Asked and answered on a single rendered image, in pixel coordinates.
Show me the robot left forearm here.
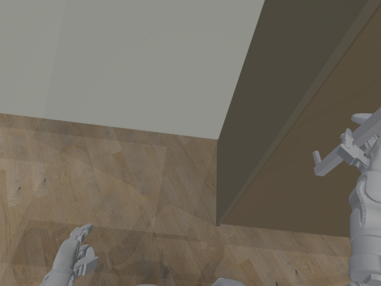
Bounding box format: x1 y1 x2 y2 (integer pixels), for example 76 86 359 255
39 267 75 286

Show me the robot left hand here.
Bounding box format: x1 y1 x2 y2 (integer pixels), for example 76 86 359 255
52 223 98 279

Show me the wardrobe door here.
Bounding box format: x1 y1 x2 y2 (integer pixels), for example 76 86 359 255
222 3 381 238

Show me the robot right forearm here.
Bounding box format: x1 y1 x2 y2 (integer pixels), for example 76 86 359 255
348 171 381 286

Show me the handle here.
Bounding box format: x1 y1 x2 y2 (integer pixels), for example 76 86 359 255
313 107 381 176

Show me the robot right hand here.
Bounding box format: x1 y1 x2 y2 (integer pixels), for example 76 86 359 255
337 113 381 174

